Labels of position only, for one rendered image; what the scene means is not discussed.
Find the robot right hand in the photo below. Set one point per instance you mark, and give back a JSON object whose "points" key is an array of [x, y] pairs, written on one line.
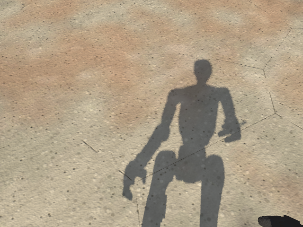
{"points": [[278, 221]]}

